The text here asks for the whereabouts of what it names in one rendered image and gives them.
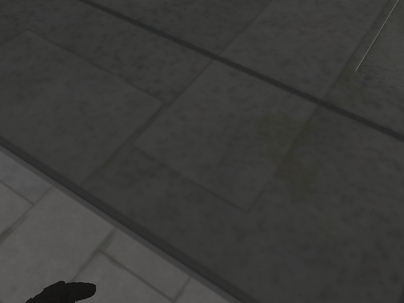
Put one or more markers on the left robot hand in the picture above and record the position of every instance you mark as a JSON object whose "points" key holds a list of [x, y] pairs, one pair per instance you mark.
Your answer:
{"points": [[62, 292]]}

